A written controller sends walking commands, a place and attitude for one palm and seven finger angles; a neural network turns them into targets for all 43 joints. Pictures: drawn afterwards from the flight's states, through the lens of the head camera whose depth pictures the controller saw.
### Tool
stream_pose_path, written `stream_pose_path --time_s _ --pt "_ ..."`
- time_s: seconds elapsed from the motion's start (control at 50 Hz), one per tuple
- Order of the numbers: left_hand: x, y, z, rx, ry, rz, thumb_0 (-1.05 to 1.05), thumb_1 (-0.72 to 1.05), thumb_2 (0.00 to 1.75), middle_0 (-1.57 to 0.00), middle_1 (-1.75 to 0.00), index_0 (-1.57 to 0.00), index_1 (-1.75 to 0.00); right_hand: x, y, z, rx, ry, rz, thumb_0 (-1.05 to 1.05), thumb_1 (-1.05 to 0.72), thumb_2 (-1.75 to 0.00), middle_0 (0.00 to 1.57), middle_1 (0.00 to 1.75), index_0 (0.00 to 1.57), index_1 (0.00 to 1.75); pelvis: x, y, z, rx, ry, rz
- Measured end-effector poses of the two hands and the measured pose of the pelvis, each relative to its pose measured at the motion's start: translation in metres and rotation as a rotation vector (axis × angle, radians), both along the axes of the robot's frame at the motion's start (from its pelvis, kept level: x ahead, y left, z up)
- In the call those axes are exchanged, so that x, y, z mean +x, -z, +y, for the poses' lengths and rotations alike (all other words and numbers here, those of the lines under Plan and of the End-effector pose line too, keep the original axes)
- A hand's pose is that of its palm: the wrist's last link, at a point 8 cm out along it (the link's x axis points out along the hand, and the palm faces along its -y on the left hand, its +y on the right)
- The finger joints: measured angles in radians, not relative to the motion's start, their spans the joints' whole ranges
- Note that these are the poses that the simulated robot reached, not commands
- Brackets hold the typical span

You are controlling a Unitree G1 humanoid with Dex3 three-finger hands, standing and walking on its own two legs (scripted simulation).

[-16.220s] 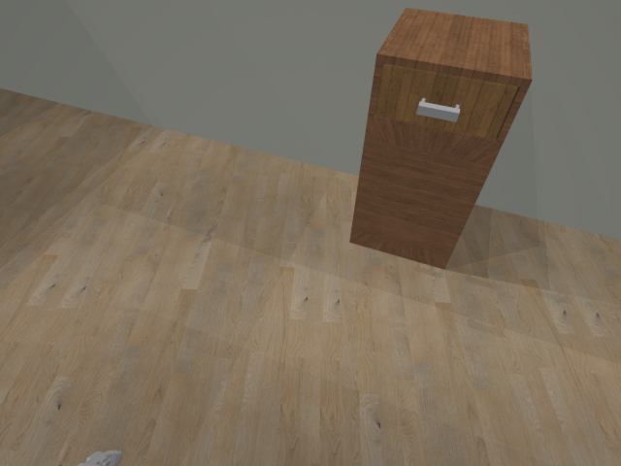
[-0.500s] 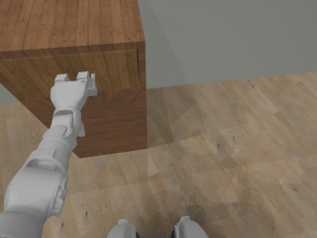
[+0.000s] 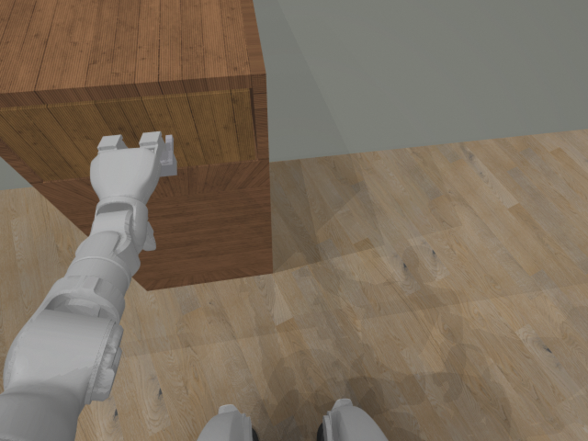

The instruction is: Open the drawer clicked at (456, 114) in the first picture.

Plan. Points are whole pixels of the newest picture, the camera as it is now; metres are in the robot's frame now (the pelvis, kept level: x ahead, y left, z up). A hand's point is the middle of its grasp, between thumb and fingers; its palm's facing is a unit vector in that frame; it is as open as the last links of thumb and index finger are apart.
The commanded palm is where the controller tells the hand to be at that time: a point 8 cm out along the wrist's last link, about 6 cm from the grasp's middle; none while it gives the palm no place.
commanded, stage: close the thumb around the handle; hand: left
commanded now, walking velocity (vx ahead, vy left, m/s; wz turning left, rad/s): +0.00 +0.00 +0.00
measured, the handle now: (137, 155) +0.54 +0.21 +0.00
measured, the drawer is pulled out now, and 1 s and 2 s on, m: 0.00 0.01 0.14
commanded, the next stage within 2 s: pull the drawer open in 0.62 s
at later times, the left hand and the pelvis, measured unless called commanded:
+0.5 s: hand (141, 192) +0.48 +0.20 -0.01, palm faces -0.06 -0.04 -1.00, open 6.5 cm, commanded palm +0.46 +0.20 +0.03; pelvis +0.01 +0.00 +0.00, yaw +0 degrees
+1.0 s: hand (141, 200) +0.47 +0.20 -0.02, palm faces -0.06 -0.05 -1.00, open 6.5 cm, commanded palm +0.43 +0.20 +0.03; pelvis +0.01 +0.00 +0.01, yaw -2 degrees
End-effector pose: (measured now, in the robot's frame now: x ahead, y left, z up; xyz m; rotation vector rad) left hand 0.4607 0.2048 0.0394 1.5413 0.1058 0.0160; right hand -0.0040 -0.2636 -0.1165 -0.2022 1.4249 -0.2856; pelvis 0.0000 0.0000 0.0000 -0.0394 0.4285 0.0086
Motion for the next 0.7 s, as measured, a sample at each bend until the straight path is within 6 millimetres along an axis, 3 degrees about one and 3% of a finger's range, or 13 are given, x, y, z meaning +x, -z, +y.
stream_pose_path --time_s 0.16,0.5,0.7 --pt "0.0 -0.001 0.0 -0.006 -0.004 0.005 0.0 -0.24 0.41 -0.31 -1.23 -0.33 -1.22 0.007 0.0 -0.002 0.001 -0.002 -0.012 0.0 -0.91 -0.9 0.2 0.3 0.2 0.3 0.002 -0.001 -0.002 0.002 0.002 -0.001" --pt "0.002 -0.001 0.001 -0.011 -0.003 0.005 0.0 0.62 0.78 -0.33 -1.29 -0.35 -1.26 0.015 -0.001 -0.001 0.009 0.003 -0.016 0.0 -0.91 -0.9 0.2 0.3 0.2 0.3 0.009 -0.003 -0.002 0.003 0.01 -0.004" --pt "0.001 0.001 0.001 -0.01 0.001 -0.005 0.0 0.63 0.79 -0.3 -1.32 -0.32 -1.28 0.018 -0.001 -0.001 0.003 -0.004 -0.012 0.0 -0.91 -0.9 0.2 0.3 0.2 0.3 0.009 -0.002 0.0 0.003 0.006 -0.001"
